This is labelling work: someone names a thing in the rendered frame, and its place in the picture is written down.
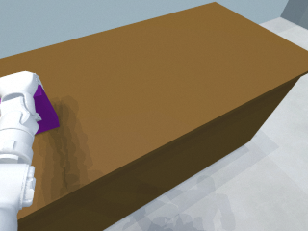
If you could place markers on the robot left forearm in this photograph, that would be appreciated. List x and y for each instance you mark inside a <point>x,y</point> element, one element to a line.
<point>17,127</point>

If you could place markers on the left robot upper arm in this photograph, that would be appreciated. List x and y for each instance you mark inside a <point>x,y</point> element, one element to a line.
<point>17,187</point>

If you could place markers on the sponge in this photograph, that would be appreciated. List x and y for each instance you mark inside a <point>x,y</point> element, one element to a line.
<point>49,119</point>

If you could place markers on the table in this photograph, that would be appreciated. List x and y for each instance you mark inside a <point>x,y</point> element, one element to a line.
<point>145,106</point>

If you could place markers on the robot left hand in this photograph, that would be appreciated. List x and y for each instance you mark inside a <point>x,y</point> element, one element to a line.
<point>24,81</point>

